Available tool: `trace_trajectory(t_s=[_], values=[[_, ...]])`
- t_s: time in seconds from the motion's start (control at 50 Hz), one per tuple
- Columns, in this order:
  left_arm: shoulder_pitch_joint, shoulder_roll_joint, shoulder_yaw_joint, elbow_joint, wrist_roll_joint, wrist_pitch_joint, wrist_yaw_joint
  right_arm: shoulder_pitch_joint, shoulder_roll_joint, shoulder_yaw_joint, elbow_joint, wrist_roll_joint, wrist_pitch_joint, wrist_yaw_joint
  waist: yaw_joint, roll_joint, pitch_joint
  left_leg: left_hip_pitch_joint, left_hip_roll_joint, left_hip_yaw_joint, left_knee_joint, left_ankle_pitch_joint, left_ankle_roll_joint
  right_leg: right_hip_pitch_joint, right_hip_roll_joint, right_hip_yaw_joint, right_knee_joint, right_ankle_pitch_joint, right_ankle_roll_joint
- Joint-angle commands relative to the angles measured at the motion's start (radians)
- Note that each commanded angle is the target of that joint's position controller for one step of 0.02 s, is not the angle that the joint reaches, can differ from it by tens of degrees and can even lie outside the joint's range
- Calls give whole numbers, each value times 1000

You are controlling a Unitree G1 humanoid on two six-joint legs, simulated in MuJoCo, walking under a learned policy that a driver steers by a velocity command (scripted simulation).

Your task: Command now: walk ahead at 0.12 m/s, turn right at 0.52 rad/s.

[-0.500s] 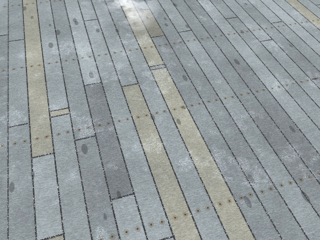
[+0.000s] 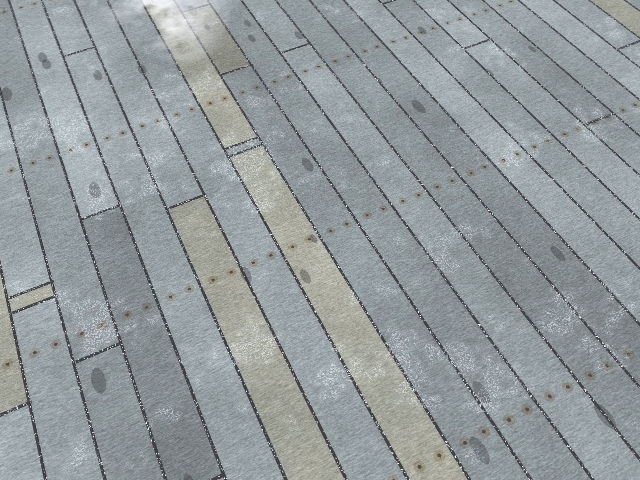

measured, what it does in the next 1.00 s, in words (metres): walks ahead, turning right: left foot, then right foot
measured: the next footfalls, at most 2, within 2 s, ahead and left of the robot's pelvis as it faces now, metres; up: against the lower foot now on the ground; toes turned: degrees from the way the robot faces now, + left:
left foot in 0.28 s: +0.19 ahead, +0.14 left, +0.00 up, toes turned -18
right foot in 0.64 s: +0.10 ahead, -0.10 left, +0.00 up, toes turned -15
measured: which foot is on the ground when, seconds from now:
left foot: up 0.00-0.26, down 0.28-1.00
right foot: down 0.00-0.28, up 0.30-0.62, down 0.64-1.00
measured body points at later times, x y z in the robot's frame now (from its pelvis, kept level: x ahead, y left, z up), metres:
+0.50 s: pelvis +0.10 +0.04 +0.01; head +0.14 +0.05 +0.45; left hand +0.32 +0.28 -0.11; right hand +0.16 -0.26 -0.09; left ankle +0.16 +0.16 -0.73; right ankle +0.05 -0.09 -0.67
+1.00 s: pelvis +0.10 +0.00 +0.00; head +0.11 +0.00 +0.45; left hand +0.31 +0.19 -0.11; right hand +0.12 -0.29 -0.12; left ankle +0.15 +0.15 -0.73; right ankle +0.06 -0.09 -0.74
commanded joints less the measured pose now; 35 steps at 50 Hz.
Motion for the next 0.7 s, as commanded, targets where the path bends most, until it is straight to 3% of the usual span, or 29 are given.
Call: trace_trajectory(t_s=[0.02,0.08,0.14,0.2,0.24,0.26,0.28,0.3,0.32,0.34,0.36,0.38,0.42,0.48,0.56,0.62,0.64,0.66,0.68,0.7], values=[[-38,170,40,-91,-16,0,27,143,-73,-21,-33,-11,27,-17,-68,-82,-205,106,-17,7,-83,98,-26,16,-267,249,-104,293,-174],[-22,170,39,-99,-31,21,47,52,-70,-17,-73,0,35,-18,-36,-104,-196,71,-37,-17,-236,172,-35,57,-238,300,-96,11,-121],[-2,178,43,-105,-33,39,59,-17,-72,-13,-105,10,28,-12,-8,-140,-181,73,-64,-33,-372,164,-37,106,-234,366,-80,-135,-103],[11,184,47,-113,-27,58,61,-16,-96,-21,-108,22,7,-1,-2,-165,-189,149,-93,-32,-487,95,-30,154,-241,423,-10,-26,-97],[-7,173,44,-127,-35,68,62,36,-105,-28,-97,27,-5,8,-38,-180,-195,254,-97,-26,-647,123,-6,176,-222,455,50,84,-72],[-23,159,37,-139,-36,77,64,84,-121,-34,-81,27,-12,13,-62,-173,-200,359,-61,-27,-773,249,9,155,-188,439,100,62,-38],[15,110,22,-147,-27,82,63,100,-176,-47,-84,12,-11,11,-37,-63,-249,507,107,-139,-779,355,70,64,-125,367,238,-162,9],[83,82,17,-168,-27,77,56,55,-238,-60,-91,-17,9,6,42,222,-219,603,288,-362,-773,644,230,-159,35,172,398,-532,70],[85,171,35,-157,-11,65,52,84,-168,-50,-99,-20,16,8,-1,240,-242,604,371,-456,-772,737,331,-237,-5,122,638,-612,121],[84,210,50,-139,-15,65,50,76,-117,-35,-116,-5,17,7,-12,146,-231,592,332,-366,-742,745,322,-252,-36,124,751,-556,147],[82,194,51,-121,-21,77,55,57,-95,-30,-121,6,22,8,-9,81,-205,574,261,-269,-722,718,279,-258,-48,115,800,-504,171],[70,172,45,-122,-20,89,61,53,-91,-27,-119,17,27,7,-14,68,-185,566,225,-223,-718,682,255,-276,-54,113,822,-465,186],[56,115,25,-134,-25,99,57,53,-105,-26,-113,15,39,8,-14,88,-164,522,173,-144,-734,674,247,-240,-53,70,773,-414,201],[15,73,5,-157,-22,92,53,65,-119,-33,-110,14,55,8,-37,151,-189,538,156,-98,-735,679,260,-156,-78,6,582,-404,212],[-3,79,0,-165,-18,92,43,87,-144,-38,-100,25,66,10,-62,189,-197,519,178,-108,-730,634,273,-6,-104,-45,346,-352,190],[41,73,3,-139,-14,85,36,94,-131,-31,-80,46,73,12,-29,170,-162,460,141,-85,-690,481,221,150,-88,-85,-1,-121,131],[41,100,8,-145,-5,84,38,144,-115,-24,-62,41,65,14,-34,133,-167,387,118,-73,-670,375,162,255,-128,-24,-41,-34,100],[67,164,19,-156,8,88,46,162,-58,-5,-68,6,53,22,-51,-55,-213,278,40,13,-514,159,79,377,-307,177,-42,155,46],[18,167,12,-149,25,87,41,144,-8,9,-96,-2,39,25,-83,-268,-186,237,-24,72,-522,-121,29,248,-435,269,-40,202,-83],[-16,103,-2,-164,30,74,35,85,-69,-3,-92,2,38,20,-38,-220,-148,281,-4,55,-478,-137,-1,174,-412,272,-78,50,-124]])
Keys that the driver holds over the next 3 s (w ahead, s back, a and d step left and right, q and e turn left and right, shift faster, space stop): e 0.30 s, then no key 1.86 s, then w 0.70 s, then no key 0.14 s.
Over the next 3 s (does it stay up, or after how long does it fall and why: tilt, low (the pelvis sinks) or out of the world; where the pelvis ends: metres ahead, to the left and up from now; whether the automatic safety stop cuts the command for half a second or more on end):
stays up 0.41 -0.07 -0.01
